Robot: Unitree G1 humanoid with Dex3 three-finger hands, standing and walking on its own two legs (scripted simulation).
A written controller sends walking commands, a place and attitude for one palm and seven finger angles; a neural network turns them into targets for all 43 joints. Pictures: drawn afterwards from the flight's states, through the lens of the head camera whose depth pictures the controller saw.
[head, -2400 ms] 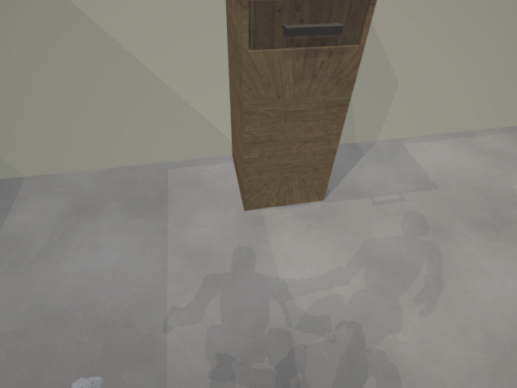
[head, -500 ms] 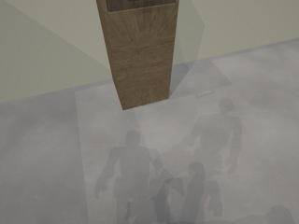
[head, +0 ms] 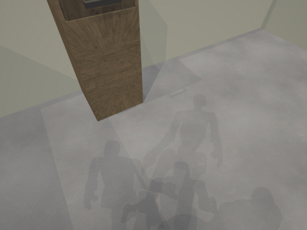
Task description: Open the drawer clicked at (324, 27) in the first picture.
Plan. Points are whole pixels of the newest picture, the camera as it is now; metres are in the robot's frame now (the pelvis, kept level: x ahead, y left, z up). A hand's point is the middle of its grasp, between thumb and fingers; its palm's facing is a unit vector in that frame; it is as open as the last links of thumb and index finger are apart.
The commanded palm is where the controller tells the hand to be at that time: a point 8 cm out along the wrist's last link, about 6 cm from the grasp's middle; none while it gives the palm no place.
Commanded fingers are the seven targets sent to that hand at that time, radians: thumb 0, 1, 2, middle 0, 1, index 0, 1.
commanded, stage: walk to a spot facing it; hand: left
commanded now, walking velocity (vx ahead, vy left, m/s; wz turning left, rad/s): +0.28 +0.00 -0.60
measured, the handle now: (102, 0) +1.08 +0.38 +0.12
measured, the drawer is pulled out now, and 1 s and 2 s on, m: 0.00 0.00 0.00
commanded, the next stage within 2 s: turn to face it in 1.46 s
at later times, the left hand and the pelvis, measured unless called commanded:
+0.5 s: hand (117, 190) +0.27 +0.16 -0.19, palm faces -0.37 -0.92 -0.12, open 7.3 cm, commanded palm none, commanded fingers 0.00 0.90 0.90 -0.20 -0.30 -0.20 -0.30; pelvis +0.12 +0.01 -0.01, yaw -19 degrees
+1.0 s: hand (146, 141) +0.47 +0.08 -0.18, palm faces -0.45 -0.87 -0.21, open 7.3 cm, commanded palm none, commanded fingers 0.00 0.90 0.90 -0.20 -0.30 -0.20 -0.30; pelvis +0.35 -0.08 -0.01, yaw -31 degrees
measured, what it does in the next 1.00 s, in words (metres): walks ahead, turning right: left foot, then right foot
